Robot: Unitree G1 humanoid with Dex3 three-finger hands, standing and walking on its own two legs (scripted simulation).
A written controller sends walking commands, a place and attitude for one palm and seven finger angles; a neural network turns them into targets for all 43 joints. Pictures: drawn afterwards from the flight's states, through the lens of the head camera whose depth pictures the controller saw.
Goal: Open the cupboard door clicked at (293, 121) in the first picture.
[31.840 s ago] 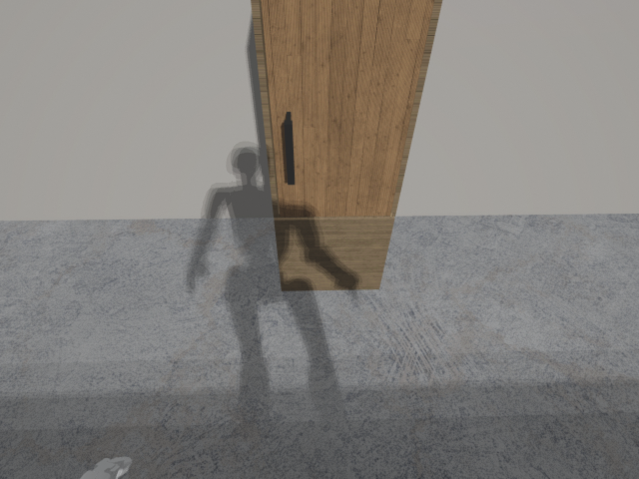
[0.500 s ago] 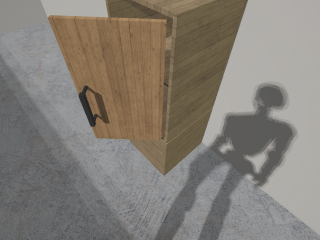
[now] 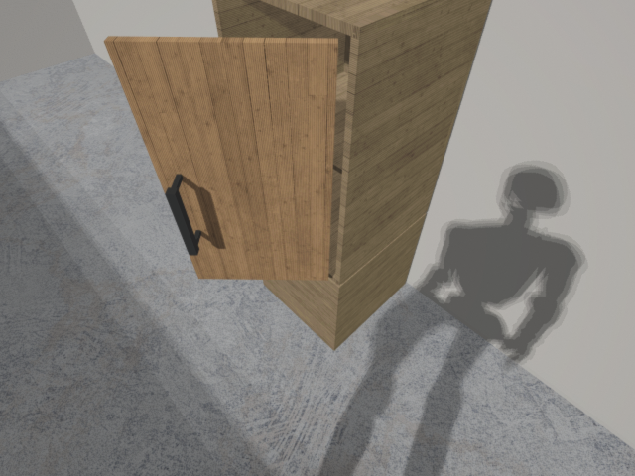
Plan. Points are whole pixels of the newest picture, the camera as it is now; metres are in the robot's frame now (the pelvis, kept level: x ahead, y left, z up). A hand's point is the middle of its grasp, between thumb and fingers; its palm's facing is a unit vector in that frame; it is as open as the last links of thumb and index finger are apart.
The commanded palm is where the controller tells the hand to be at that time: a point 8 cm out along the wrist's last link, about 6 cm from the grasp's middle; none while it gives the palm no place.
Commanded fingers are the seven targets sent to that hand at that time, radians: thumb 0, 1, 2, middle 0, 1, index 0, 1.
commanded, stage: shuffle to correct the standing spot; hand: left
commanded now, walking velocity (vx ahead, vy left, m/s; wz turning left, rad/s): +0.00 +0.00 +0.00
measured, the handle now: (186, 216) +0.59 +0.31 -0.08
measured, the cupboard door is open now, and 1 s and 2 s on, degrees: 45 45 45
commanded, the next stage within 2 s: come to a stop and stand still in 0.48 s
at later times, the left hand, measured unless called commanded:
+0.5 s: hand out of the picture +0.01 +0.21 -0.19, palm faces +0.05 -0.98 -0.19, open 7.4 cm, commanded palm none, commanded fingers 0.00 0.90 0.90 -0.20 -0.30 -0.20 -0.30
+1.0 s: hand out of the picture +0.13 +0.20 -0.16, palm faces +0.05 -0.97 -0.23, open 7.3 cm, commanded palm none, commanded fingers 0.00 0.90 0.90 -0.20 -0.30 -0.20 -0.30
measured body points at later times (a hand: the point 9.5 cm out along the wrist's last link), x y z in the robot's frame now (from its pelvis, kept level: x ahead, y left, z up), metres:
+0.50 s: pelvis +0.04 +0.03 -0.01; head +0.06 +0.05 +0.44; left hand +0.01 +0.26 -0.17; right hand +0.06 -0.21 -0.16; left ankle +0.00 +0.10 -0.74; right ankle -0.03 -0.10 -0.70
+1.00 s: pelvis +0.05 +0.02 +0.00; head +0.08 +0.01 +0.45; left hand +0.13 +0.25 -0.14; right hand +0.09 -0.21 -0.16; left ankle +0.02 +0.16 -0.70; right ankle +0.09 -0.06 -0.74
